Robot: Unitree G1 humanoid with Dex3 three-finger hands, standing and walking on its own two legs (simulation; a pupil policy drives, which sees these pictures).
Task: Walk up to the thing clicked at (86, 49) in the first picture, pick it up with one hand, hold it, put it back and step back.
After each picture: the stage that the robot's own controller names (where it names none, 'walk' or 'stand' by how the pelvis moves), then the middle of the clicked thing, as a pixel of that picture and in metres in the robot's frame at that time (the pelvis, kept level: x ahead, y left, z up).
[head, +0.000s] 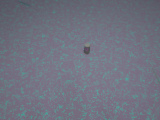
stand; (87, 48) +1.32 -0.04 -0.72
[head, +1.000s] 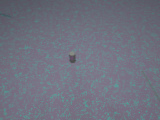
walk; (72, 57) +1.19 +0.21 -0.70
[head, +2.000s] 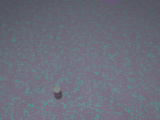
walk; (57, 92) +0.72 +0.26 -0.71
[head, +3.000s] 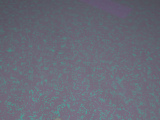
walk; out of the picture +0.45 +0.15 -0.70
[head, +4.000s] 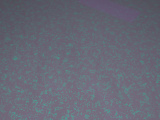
stand; out of the picture +0.37 +0.15 -0.72
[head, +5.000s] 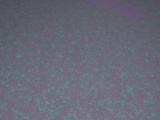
stand; out of the picture +0.37 +0.15 -0.71
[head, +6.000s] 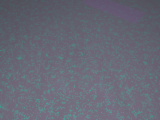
stand; out of the picture +0.39 +0.16 -0.73
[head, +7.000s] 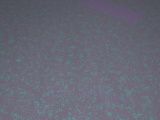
stand; out of the picture +0.37 +0.16 -0.73
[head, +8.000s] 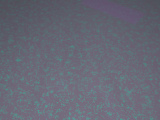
go down; out of the picture +0.36 +0.16 -0.73
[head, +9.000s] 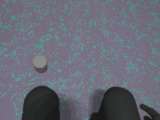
go down; (40, 64) +0.45 +0.18 -0.37
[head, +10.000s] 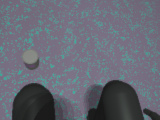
approach; (31, 60) +0.46 +0.19 -0.31
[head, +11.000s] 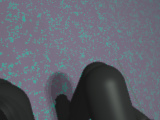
close in; out of the picture +0.45 +0.24 -0.23
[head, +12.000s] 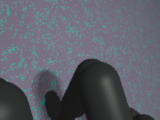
close; out of the picture +0.45 +0.25 -0.23
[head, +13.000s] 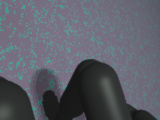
lift; out of the picture +0.41 +0.22 -0.24
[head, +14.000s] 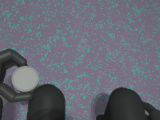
lift; (26, 81) +0.31 +0.21 -0.06
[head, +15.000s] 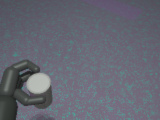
hold; (41, 92) +0.31 +0.15 +0.05
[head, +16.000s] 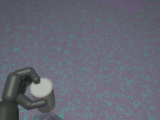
hold; (44, 96) +0.31 +0.14 +0.01
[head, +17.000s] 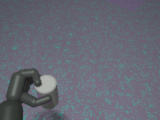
hold; (47, 93) +0.32 +0.14 +0.00
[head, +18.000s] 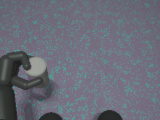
crouch; (37, 73) +0.39 +0.15 -0.07
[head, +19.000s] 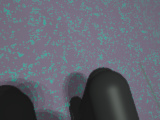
lower; out of the picture +0.47 +0.23 -0.17
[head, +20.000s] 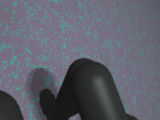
lower; out of the picture +0.45 +0.25 -0.24
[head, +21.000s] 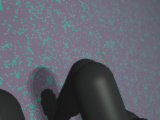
lower; out of the picture +0.45 +0.25 -0.24
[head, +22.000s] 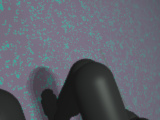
lower; out of the picture +0.45 +0.25 -0.24
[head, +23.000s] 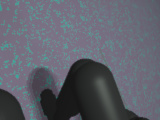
lower; out of the picture +0.45 +0.25 -0.24
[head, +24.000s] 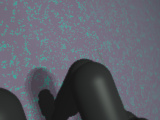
open; out of the picture +0.44 +0.24 -0.25
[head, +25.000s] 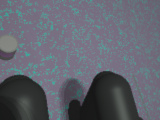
stand; (6, 48) +0.45 +0.21 -0.26
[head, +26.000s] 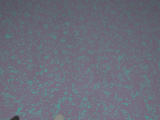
stand; out of the picture +0.39 +0.12 -0.63
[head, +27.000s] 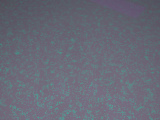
stand; out of the picture +0.39 +0.13 -0.67
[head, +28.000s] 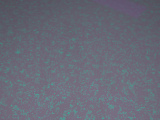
stand; out of the picture +0.39 +0.12 -0.67
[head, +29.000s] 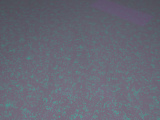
stand; out of the picture +0.41 +0.12 -0.72
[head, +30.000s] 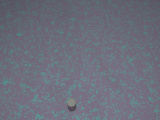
walk; (71, 104) +0.50 +0.10 -0.70
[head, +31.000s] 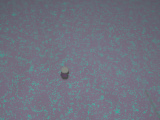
walk; (64, 73) +0.77 +0.11 -0.70
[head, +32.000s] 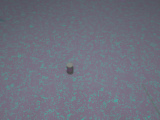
stand; (70, 68) +1.03 +0.18 -0.71
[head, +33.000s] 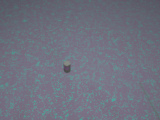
stand; (67, 66) +0.98 +0.16 -0.72
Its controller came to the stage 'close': yes
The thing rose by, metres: 0.72
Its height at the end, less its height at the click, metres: +0.00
